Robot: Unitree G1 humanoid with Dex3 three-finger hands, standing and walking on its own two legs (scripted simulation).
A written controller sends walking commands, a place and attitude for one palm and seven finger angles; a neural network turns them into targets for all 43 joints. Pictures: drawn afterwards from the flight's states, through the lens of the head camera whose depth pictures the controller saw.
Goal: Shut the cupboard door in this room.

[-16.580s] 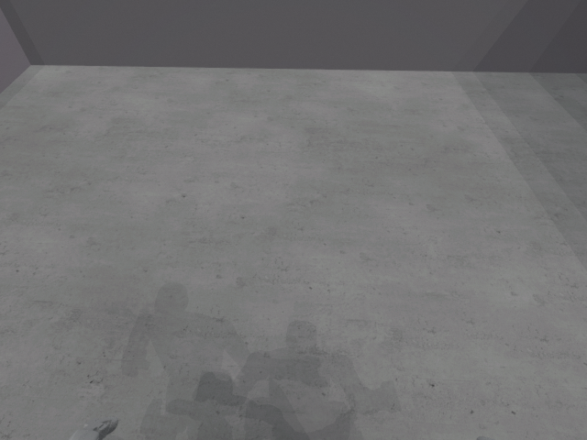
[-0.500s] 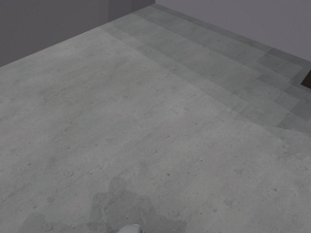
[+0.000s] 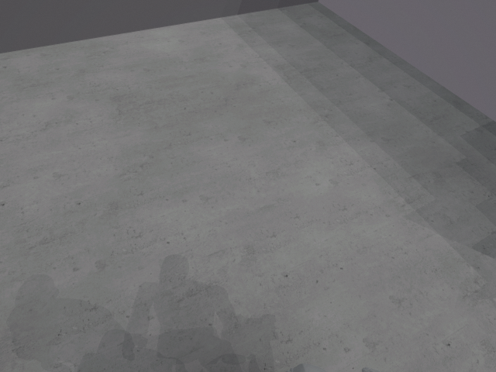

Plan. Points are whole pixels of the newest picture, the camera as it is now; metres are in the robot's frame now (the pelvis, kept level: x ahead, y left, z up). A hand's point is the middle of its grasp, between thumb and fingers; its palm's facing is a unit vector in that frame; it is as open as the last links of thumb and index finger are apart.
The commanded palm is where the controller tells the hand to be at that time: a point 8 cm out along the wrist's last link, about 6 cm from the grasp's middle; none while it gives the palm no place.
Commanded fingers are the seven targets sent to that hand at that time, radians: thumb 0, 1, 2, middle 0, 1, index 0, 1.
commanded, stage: turn or walk to find it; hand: left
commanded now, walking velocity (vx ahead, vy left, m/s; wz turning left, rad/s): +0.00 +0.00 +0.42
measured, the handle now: out of the picture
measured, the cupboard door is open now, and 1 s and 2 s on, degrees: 89 89 89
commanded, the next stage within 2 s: stand and wait in 1.34 s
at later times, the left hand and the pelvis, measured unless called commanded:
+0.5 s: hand out of the picture +0.02 +0.14 -0.14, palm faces +0.20 -0.94 -0.28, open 7.4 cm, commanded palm none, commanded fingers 0.00 0.90 0.90 -0.20 -0.30 -0.20 -0.30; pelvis -0.04 -0.06 +0.00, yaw +12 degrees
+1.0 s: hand out of the picture -0.16 +0.18 -0.19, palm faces +0.48 -0.84 -0.24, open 7.4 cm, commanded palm none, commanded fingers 0.00 0.90 0.90 -0.20 -0.30 -0.20 -0.30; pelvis -0.07 -0.02 +0.00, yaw +25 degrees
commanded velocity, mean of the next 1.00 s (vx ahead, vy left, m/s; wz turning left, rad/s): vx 0.00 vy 0.00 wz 0.42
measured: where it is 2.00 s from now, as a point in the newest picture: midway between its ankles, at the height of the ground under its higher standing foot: outside the picture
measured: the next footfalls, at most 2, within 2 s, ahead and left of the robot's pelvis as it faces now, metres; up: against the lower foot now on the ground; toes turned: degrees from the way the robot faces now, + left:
right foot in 0.34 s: +0.02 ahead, -0.14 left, +0.00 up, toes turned +4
left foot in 0.86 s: -0.10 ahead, +0.08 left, +0.00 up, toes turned +27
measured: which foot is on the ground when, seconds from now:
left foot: down 0.00-0.36, up 0.38-0.84, down 0.86-1.00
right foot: up 0.00-0.32, down 0.34-0.88, up 0.90-1.00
